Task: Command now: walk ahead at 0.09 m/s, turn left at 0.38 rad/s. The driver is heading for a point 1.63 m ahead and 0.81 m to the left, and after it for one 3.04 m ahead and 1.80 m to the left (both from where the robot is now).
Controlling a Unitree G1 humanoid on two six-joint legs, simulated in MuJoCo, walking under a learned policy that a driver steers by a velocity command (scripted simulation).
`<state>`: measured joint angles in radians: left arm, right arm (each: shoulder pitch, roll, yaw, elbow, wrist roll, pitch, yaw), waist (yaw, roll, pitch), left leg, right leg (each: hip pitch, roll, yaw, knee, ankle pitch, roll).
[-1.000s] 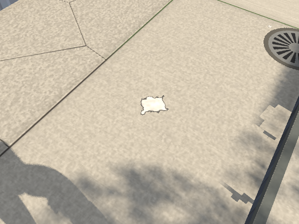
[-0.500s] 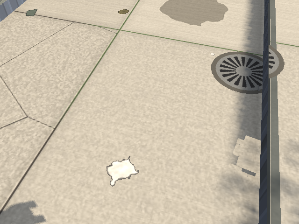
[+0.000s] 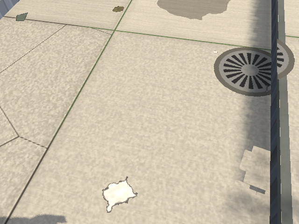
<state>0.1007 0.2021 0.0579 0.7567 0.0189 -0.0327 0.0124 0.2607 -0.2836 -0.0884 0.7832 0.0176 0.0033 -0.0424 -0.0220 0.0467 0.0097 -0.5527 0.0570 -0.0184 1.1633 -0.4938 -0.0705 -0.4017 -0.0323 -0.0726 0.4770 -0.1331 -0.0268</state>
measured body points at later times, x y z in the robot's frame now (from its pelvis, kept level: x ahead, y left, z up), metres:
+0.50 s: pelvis +0.02 +0.05 +0.01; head +0.05 +0.09 +0.46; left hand +0.09 +0.36 -0.11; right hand +0.24 -0.18 -0.07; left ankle +0.03 +0.14 -0.73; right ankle +0.08 -0.11 -0.66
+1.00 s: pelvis +0.02 +0.02 +0.01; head +0.07 +0.03 +0.46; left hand -0.03 +0.33 -0.10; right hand +0.32 -0.12 -0.08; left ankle -0.06 +0.14 -0.68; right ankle +0.09 -0.09 -0.73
